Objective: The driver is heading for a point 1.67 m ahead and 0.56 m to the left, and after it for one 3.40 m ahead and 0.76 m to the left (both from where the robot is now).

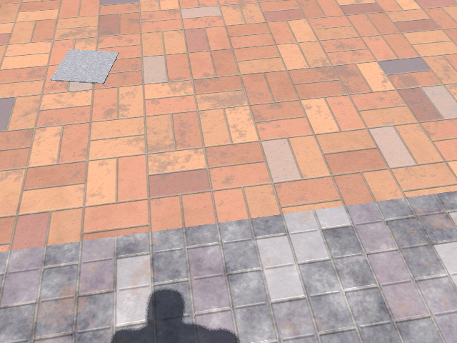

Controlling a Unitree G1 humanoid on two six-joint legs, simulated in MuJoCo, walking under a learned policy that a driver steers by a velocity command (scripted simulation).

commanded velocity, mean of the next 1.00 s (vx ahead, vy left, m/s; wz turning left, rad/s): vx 0.04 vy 0.00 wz -0.01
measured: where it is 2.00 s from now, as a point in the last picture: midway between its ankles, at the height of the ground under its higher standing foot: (238, 330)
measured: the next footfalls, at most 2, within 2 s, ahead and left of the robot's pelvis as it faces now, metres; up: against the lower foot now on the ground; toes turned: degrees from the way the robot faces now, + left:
left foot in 1.50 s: +0.44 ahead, +0.13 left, +0.00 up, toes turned +2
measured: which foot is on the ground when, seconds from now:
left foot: down 0.00-1.00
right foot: down 0.00-1.00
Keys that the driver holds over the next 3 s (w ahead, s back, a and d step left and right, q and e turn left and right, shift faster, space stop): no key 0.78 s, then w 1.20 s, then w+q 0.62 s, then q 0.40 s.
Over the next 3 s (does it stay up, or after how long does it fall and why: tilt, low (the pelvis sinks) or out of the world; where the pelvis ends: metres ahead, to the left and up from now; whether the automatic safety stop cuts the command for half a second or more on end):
stays up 1.01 0.11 0.00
